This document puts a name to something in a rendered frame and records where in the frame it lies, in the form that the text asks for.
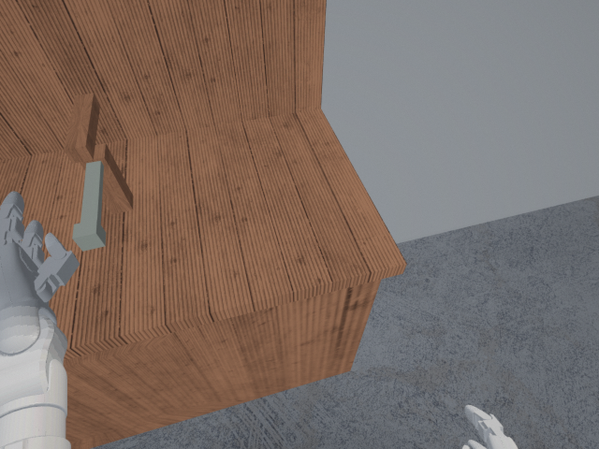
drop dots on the counter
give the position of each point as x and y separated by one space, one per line
243 253

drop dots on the right robot hand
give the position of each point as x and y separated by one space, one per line
490 430

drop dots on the robot left forearm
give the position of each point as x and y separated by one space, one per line
33 380

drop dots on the tap lever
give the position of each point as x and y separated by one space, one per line
89 234

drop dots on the left robot hand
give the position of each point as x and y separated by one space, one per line
23 273

